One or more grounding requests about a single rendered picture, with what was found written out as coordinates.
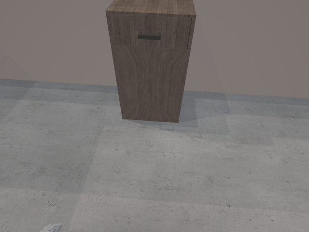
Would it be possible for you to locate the drawer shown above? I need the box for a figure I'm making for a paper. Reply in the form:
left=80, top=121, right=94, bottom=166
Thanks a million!
left=111, top=14, right=191, bottom=49

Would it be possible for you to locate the cabinet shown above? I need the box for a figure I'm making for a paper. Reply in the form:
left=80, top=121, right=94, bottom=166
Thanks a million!
left=105, top=0, right=196, bottom=123

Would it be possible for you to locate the handle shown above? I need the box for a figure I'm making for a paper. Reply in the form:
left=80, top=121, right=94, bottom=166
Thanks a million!
left=138, top=31, right=161, bottom=40

